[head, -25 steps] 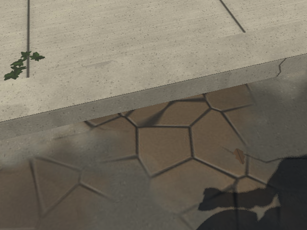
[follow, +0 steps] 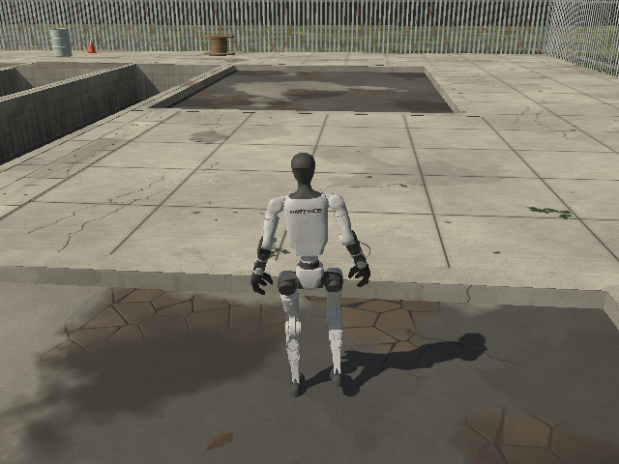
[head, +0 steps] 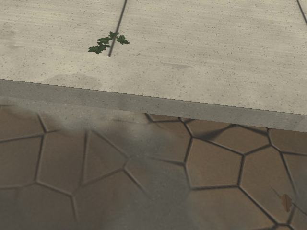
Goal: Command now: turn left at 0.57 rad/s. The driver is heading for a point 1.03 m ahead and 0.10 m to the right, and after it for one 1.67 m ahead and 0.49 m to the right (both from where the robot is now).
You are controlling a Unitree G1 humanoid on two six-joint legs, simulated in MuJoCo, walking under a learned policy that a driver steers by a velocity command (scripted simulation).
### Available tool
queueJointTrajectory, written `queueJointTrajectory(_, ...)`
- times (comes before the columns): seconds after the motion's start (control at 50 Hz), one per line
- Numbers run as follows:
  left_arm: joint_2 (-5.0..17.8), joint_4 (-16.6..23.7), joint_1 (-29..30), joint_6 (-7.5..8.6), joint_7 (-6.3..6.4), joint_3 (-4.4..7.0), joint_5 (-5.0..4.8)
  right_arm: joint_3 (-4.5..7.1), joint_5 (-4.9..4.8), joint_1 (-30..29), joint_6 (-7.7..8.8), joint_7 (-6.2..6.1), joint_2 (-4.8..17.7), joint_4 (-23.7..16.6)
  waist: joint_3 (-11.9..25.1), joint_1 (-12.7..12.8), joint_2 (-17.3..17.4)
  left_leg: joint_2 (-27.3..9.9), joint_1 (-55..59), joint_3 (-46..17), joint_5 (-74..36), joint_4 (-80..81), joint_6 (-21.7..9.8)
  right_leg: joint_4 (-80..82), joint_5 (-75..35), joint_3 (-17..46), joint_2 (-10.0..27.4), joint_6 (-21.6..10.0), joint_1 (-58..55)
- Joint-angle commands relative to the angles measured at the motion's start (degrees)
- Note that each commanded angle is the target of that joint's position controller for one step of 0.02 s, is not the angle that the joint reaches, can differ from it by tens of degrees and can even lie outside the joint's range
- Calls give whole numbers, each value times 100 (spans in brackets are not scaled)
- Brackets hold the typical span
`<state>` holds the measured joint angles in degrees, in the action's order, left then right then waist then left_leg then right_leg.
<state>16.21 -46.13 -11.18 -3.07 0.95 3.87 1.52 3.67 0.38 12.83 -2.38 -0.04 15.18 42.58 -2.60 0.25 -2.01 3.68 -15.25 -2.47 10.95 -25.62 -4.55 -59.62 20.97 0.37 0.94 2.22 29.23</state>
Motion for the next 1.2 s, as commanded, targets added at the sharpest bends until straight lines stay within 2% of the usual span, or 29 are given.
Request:
queueJointTrajectory(0.02,344,388,69,21,28,72,-23,239,7,192,84,-27,890,-310,483,-111,807,-1368,1017,-1620,-1554,713,-886,285,23,157,-12,56,532)
queueJointTrajectory(0.16,363,590,181,86,88,18,-94,306,89,181,30,15,1035,-369,561,-207,882,-1318,692,-2254,-1254,582,-953,1413,325,211,-248,-80,-262)
queueJointTrajectory(0.22,359,574,-75,132,117,-4,-147,275,103,-17,10,38,959,-369,658,-117,961,-1223,424,-2355,-1570,462,-765,2105,308,110,-356,-224,-1025)
queueJointTrajectory(0.26,268,490,-435,187,145,-37,-135,241,38,-203,-25,19,896,-342,635,126,864,-999,56,-2315,-1268,263,-459,3402,-411,23,-388,-356,-1864)
queueJointTrajectory(0.28,399,488,-486,234,178,-17,-78,193,1,-146,-16,-10,761,-334,594,130,576,-753,-326,-2174,-527,51,-159,4089,-660,378,-32,-456,-2320)
queueJointTrajectory(0.3,766,609,-348,271,206,12,32,87,4,169,8,-22,357,-339,657,-76,-588,-130,-785,-1439,934,-936,161,4763,-344,1807,1305,-732,-2619)
queueJointTrajectory(0.32,1138,706,21,258,150,87,37,170,41,15,0,-74,641,-380,233,-35,-1121,653,-1172,-514,2074,-1747,287,4856,-1093,2735,2055,-1419,-1740)
queueJointTrajectory(0.34,853,674,-11,279,111,30,23,224,141,19,-11,-77,832,-305,170,-64,-591,356,-838,-753,2038,-2572,336,4741,-1554,2513,1994,-1669,-1404)
queueJointTrajectory(0.38,457,700,467,313,75,-86,-35,223,71,273,-32,-19,726,-40,65,-331,-356,323,-685,-724,1444,-3102,428,4541,-2028,1502,1287,-1403,-1368)
queueJointTrajectory(0.42,414,656,437,342,103,-105,-57,183,86,363,-58,22,629,87,213,-277,-603,310,-769,-608,1315,-3050,564,4334,-2778,1058,987,-1297,-1863)
queueJointTrajectory(0.46,490,444,-107,337,60,-64,-33,95,115,166,-54,52,501,114,352,26,-668,191,-978,-351,1266,-2532,622,4552,-1170,1165,930,-1298,-2461)
queueJointTrajectory(0.5,649,237,-496,296,16,19,-44,59,165,-221,-24,99,521,52,111,273,-785,51,-1271,-49,1376,-2124,627,4874,351,1572,1028,-1387,-2757)
queueJointTrajectory(0.56,753,45,-735,300,-38,101,-12,-1,143,-494,82,126,451,65,-90,378,-661,-75,-1035,246,1609,-1441,524,4999,634,1730,1142,-1494,-2707)
queueJointTrajectory(0.62,794,-62,-633,325,-83,159,-23,-43,99,-269,225,105,355,224,-108,191,-593,-39,-108,427,1451,-482,247,4945,576,1581,1062,-1493,-2181)
queueJointTrajectory(0.66,731,-78,-367,309,-92,175,-94,-60,101,363,321,41,248,522,-106,-229,-350,47,1302,638,443,763,-2,4530,682,1219,780,-1298,-1255)
queueJointTrajectory(0.68,541,-33,-243,348,-90,134,-94,-22,118,791,382,-15,410,684,32,-427,-66,-221,2366,241,521,815,-105,4024,877,994,597,-1100,-335)
queueJointTrajectory(0.7,80,181,57,406,-119,-1,-73,42,189,1393,451,-81,805,780,233,-719,974,-1475,3120,-1379,2044,1525,-289,2517,1093,330,94,-831,651)
queueJointTrajectory(0.72,83,434,458,469,-124,-23,-51,205,111,1569,466,-91,1431,832,-239,-840,1500,-2582,2758,-3173,3215,2188,-875,1566,1007,-341,-419,-687,1728)
queueJointTrajectory(0.74,497,454,646,485,-133,79,37,174,138,1346,470,-92,1189,892,-764,-673,849,-2620,2144,-3108,3159,2189,-1136,970,607,98,58,-708,1787)
queueJointTrajectory(0.76,536,294,365,506,-210,109,-15,74,93,912,517,-62,863,782,-762,-370,703,-2209,2059,-2611,2778,2170,-985,768,164,191,156,-677,1671)
queueJointTrajectory(0.8,522,41,-19,511,-314,119,5,1,98,634,613,-44,638,732,-514,-134,807,-1723,2058,-1624,1496,2205,-686,538,-380,79,234,-559,1395)
queueJointTrajectory(0.94,167,271,762,446,-410,-11,30,-101,111,1090,779,-28,438,1089,-603,-248,709,-1426,1599,78,-1386,2079,-493,839,-1451,16,28,-356,1407)
queueJointTrajectory(1.04,10,601,1355,454,-469,-146,55,-129,91,1279,818,-100,560,1307,-642,-315,673,-1613,1790,641,-3040,1851,-375,2214,-1618,-680,-40,-715,580)
queueJointTrajectory(1.08,137,516,936,459,-422,-97,52,-105,106,1214,798,-146,729,1338,-256,-58,819,-1668,2141,894,-5234,921,-248,2378,-1240,-923,-374,-977,-78)
queueJointTrajectory(1.12,425,105,-433,512,-369,43,62,-56,139,1151,696,-183,904,1312,602,522,877,-1665,1994,1077,-5916,-1079,-138,2702,-965,-919,-734,-1241,-1601)
queueJointTrajectory(1.14,705,-152,-1269,537,-301,170,127,-62,123,1105,691,-171,920,1228,1044,903,640,-1517,998,1172,-4694,-2512,-43,2952,-789,-380,-461,-1469,-2974)
queueJointTrajectory(1.16,1359,-132,-1590,515,-205,350,177,-196,9,1340,736,-62,281,912,1711,697,-675,-721,-1099,1219,-620,-4845,216,3201,-67,2363,1305,-2219,-4648)
queueJointTrajectory(1.18,1402,-108,-1447,469,-234,367,-45,-100,39,1070,808,-7,582,740,2197,644,-644,-26,-2083,154,1725,-5902,223,4221,-250,4667,1945,-2672,-4891)
queueJointTrajectory(1.2,1279,-150,-1036,451,-215,349,-117,-72,62,484,855,24,685,560,1290,512,-207,-460,-2553,-209,1115,-5818,158,4356,-201,3722,1690,-2436,-4223)
